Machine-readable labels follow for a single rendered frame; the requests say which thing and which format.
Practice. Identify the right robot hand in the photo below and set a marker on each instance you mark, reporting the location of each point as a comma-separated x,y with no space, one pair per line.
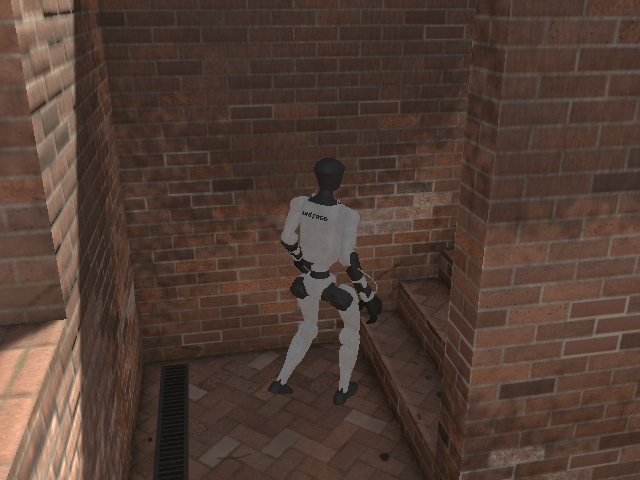
374,307

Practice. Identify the humanoid robot torso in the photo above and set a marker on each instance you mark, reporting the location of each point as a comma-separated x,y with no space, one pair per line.
320,242

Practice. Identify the right robot upper arm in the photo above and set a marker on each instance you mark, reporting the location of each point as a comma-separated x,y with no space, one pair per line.
350,220

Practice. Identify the humanoid robot head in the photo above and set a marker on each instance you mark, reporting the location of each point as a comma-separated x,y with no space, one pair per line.
329,173

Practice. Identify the right robot forearm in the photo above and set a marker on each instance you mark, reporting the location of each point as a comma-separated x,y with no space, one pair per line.
358,279

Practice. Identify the left robot forearm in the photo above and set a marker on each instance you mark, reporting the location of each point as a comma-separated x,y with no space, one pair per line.
294,250

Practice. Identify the left robot upper arm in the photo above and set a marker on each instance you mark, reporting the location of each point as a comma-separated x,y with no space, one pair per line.
288,235

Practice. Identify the left robot hand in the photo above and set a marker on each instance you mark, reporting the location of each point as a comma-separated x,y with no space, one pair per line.
299,265

